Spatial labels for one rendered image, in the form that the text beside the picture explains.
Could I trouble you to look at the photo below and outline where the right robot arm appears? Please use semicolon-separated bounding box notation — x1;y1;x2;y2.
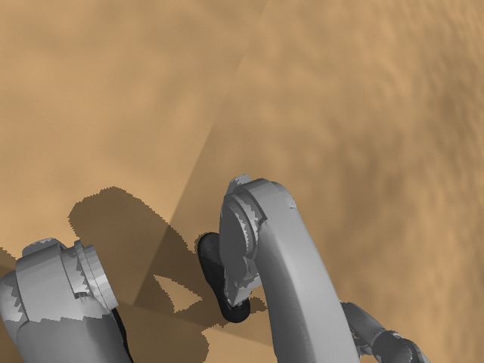
371;330;431;363

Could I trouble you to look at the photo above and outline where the right robot foot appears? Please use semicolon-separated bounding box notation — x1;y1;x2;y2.
197;232;250;323

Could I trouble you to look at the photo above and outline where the right robot hand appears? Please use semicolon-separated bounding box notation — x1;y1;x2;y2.
340;301;386;359

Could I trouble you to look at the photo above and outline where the left robot foot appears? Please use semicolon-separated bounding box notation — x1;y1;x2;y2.
111;308;134;363

